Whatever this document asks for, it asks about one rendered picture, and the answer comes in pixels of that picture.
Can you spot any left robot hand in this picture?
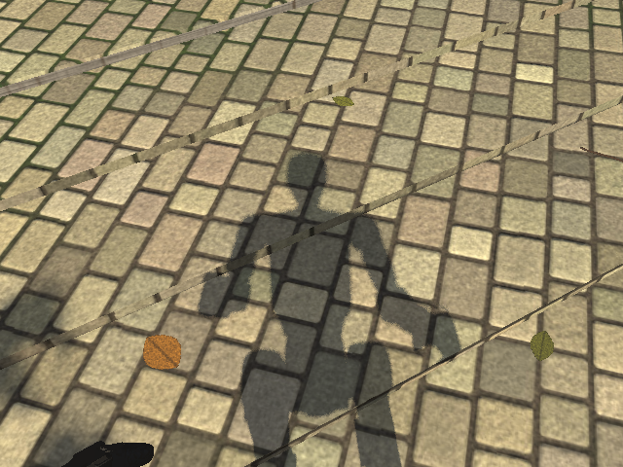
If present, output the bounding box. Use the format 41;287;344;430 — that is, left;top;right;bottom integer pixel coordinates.
61;441;154;467

